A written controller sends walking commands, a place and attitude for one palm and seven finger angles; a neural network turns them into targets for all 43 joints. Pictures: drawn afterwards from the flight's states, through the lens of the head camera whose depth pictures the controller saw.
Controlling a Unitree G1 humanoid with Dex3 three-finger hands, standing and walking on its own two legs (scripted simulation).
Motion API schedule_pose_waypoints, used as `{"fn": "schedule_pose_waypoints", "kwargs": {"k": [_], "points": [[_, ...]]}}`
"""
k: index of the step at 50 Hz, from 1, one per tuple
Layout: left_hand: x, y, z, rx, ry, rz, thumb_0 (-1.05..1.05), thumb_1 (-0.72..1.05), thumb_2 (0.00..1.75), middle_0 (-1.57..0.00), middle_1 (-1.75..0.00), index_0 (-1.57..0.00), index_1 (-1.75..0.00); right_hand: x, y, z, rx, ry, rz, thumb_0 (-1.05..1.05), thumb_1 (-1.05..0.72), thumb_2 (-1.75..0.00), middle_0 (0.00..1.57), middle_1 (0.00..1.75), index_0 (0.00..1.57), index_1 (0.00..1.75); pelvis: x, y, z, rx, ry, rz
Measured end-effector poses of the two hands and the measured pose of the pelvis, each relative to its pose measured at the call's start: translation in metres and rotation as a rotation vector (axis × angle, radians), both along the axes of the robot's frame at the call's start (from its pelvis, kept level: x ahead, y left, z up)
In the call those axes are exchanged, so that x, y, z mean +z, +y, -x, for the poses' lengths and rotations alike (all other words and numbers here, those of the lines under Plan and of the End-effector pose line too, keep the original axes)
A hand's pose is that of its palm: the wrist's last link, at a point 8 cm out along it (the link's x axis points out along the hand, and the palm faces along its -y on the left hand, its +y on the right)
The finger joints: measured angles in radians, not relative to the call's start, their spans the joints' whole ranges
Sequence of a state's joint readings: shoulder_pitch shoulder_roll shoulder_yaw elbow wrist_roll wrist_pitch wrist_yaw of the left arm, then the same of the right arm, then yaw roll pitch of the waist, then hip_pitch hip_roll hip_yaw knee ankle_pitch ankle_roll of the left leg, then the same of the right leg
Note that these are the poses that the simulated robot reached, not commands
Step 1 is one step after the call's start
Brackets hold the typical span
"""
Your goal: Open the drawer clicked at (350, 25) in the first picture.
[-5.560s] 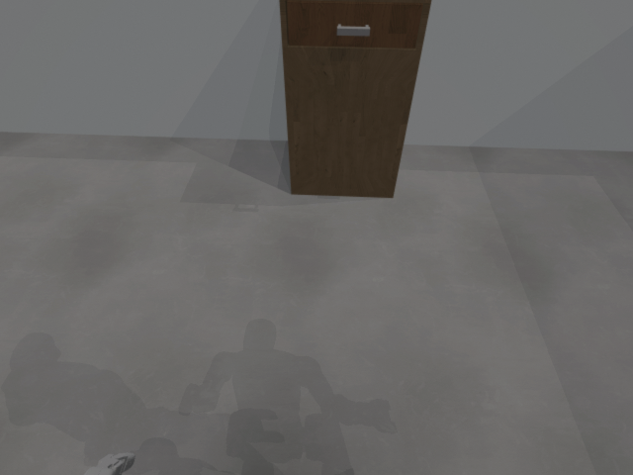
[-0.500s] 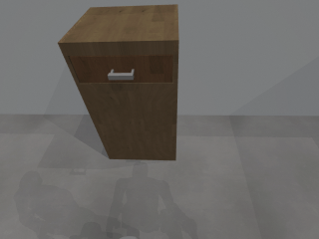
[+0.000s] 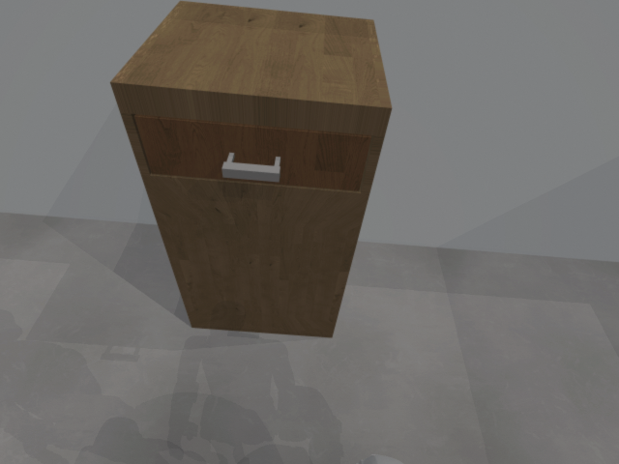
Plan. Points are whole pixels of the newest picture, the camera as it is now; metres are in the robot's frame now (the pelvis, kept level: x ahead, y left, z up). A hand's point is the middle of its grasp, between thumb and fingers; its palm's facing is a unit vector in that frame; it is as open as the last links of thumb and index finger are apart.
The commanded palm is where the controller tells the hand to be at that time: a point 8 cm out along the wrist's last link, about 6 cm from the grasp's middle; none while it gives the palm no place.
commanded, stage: take the last steps up to it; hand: left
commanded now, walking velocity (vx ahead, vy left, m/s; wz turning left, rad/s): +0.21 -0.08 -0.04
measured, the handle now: (253, 165) +0.64 +0.15 +0.00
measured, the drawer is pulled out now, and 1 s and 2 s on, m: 0.00 0.00 0.00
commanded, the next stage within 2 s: come to a stop and stand still in 0.18 s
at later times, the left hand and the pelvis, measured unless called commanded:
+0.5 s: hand (238, 417) +0.22 +0.12 -0.17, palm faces +0.02 -0.97 -0.22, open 7.2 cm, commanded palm none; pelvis +0.13 -0.06 -0.01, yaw +0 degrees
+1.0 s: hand out of the picture +0.09 +0.21 -0.18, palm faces +0.07 -0.98 -0.21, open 7.4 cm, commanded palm none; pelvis +0.10 +0.02 +0.00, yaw +0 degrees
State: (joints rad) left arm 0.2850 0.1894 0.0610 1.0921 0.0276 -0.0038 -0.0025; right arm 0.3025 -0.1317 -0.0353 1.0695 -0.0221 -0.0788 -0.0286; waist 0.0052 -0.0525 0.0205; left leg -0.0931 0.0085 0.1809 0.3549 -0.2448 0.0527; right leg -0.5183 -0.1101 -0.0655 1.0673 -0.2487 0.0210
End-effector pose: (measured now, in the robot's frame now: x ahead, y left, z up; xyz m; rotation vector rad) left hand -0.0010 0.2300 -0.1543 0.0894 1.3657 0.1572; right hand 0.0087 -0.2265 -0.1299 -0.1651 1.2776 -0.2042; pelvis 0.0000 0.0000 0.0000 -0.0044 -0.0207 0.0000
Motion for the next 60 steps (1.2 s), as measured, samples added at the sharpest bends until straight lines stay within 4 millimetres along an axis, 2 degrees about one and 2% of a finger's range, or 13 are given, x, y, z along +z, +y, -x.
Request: {"fn": "schedule_pose_waypoints", "kwargs": {"k": [5, 10, 14, 16, 20, 22, 30, 36, 39, 44, 47, 52, 60], "points": [[0.01, 0.001, -0.092, -0.049, -0.139, -0.027, 0.0, 0.91, 0.9, -0.19, -0.29, -0.19, -0.3, -0.007, 0.012, 0.024, -0.055, 0.131, -0.051, 0.0, -0.92, -0.89, 0.2, 0.3, 0.2, 0.3, 0.0, -0.005, -0.03, -0.002, -0.004, -0.007], [0.015, -0.02, -0.169, -0.128, -0.198, -0.041, 0.0, 0.91, 0.9, -0.19, -0.29, -0.19, -0.3, -0.017, 0.016, 0.038, -0.126, 0.245, -0.108, 0.0, -0.91, -0.89, 0.2, 0.3, 0.2, 0.3, -0.006, -0.019, -0.064, -0.014, -0.006, -0.015], [0.009, -0.046, -0.218, -0.171, -0.24, -0.048, 0.0, 0.91, 0.9, -0.19, -0.29, -0.19, -0.3, -0.03, 0.007, 0.037, -0.17, 0.329, -0.147, 0.01, -0.9, -0.89, 0.2, 0.3, 0.2, 0.3, -0.02, -0.039, -0.096, -0.016, -0.005, -0.023], [0.005, -0.058, -0.229, -0.164, -0.258, -0.049, 0.0, 0.91, 0.9, -0.19, -0.29, -0.19, -0.3, -0.036, -0.003, 0.027, -0.169, 0.357, -0.157, 0.01, -0.9, -0.89, 0.2, 0.3, 0.2, 0.3, -0.025, -0.049, -0.107, -0.016, -0.008, -0.013], [0.006, -0.075, -0.222, -0.13, -0.209, -0.036, 0.0, 0.91, 0.9, -0.2, -0.29, -0.2, -0.3, -0.037, -0.026, -0.019, -0.135, 0.315, -0.127, 0.01, -0.9, -0.89, 0.2, 0.3, 0.2, 0.3, -0.019, -0.056, -0.12, -0.005, -0.015, -0.003], [0.01, -0.073, -0.219, -0.085, -0.199, -0.054, -0.02, 0.93, 0.9, -0.2, -0.3, -0.2, -0.3, -0.036, -0.035, -0.047, -0.114, 0.268, -0.111, 0.01, -0.9, -0.89, 0.2, 0.3, 0.2, 0.3, -0.015, -0.057, -0.124, -0.001, -0.006, -0.004], [0.014, -0.043, -0.198, -0.038, -0.137, -0.096, -0.02, 0.93, 0.9, -0.2, -0.3, -0.2, -0.3, -0.029, -0.051, -0.148, -0.002, 0.07, -0.053, 0.0, -0.91, -0.9, 0.2, 0.3, 0.2, 0.29, -0.01, -0.046, -0.123, 0.005, 0.013, -0.01], [0.002, -0.007, -0.165, 0.001, -0.096, -0.092, -0.01, 0.91, 0.9, -0.2, -0.3, -0.2, -0.3, -0.016, -0.036, -0.187, 0.064, -0.054, 0.001, 0.0, -0.91, -0.9, 0.19, 0.3, 0.2, 0.29, -0.014, -0.021, -0.112, 0.015, 0.015, 0.002], [-0.01, 0.012, -0.147, 0.023, -0.07, -0.074, 0.0, 0.91, 0.9, -0.2, -0.3, -0.2, -0.3, -0.01, -0.02, -0.186, 0.085, -0.085, 0.023, 0.0, -0.91, -0.9, 0.19, 0.3, 0.2, 0.29, -0.018, -0.007, -0.106, 0.019, 0.006, 0.002], [-0.003, 0.026, -0.119, 0.039, -0.008, -0.054, 0.0, 0.91, 0.9, -0.2, -0.29, -0.2, -0.3, 0.002, 0.007, -0.169, 0.102, -0.052, 0.022, 0.0, -0.91, -0.89, 0.2, 0.3, 0.2, 0.3, -0.005, 0.009, -0.102, 0.017, 0.01, 0.018], [0.0, 0.03, -0.102, 0.035, 0.027, -0.05, 0.0, 0.91, 0.9, -0.2, -0.29, -0.2, -0.3, 0.004, 0.013, -0.16, 0.088, -0.039, 0.023, 0.0, -0.92, -0.89, 0.2, 0.3, 0.2, 0.3, -0.002, 0.016, -0.099, 0.007, 0.019, 0.014], [0.002, 0.029, -0.082, 0.006, 0.094, -0.05, 0.0, 0.91, 0.9, -0.19, -0.29, -0.19, -0.3, -0.002, 0.018, -0.139, 0.047, -0.023, 0.004, 0.0, -0.92, -0.89, 0.2, 0.3, 0.2, 0.3, -0.001, 0.02, -0.094, -0.012, 0.024, -0.006], [0.009, 0.008, -0.08, -0.04, 0.064, -0.064, 0.0, 0.91, 0.9, -0.2, -0.29, -0.19, -0.3, -0.024, 0.014, -0.081, -0.025, 0.067, -0.056, 0.0, -0.93, -0.89, 0.2, 0.3, 0.2, 0.3, -0.004, 0.014, -0.08, -0.017, 0.006, -0.018]]}}
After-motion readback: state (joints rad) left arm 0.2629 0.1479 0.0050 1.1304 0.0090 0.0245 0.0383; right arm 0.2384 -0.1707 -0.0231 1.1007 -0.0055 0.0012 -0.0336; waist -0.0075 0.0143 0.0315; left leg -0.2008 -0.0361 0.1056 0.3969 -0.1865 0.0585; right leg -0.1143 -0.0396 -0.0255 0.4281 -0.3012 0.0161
